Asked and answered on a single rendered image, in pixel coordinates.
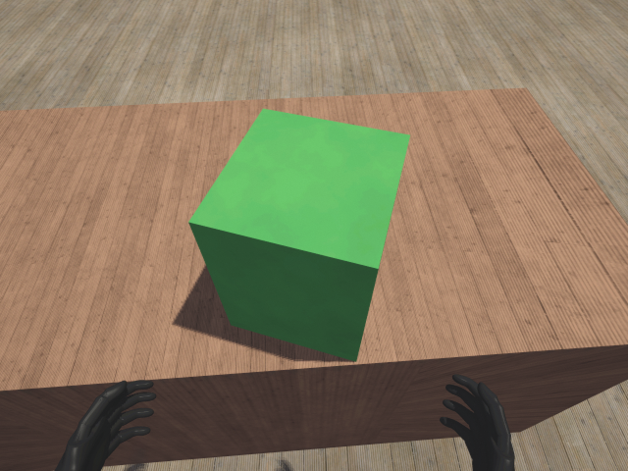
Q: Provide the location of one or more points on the pedestal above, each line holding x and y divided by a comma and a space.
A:
504, 262

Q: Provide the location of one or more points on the right robot hand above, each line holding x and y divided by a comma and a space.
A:
488, 439

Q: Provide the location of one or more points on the left robot hand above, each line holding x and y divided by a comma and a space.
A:
98, 435

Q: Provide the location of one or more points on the carton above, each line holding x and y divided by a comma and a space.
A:
293, 230

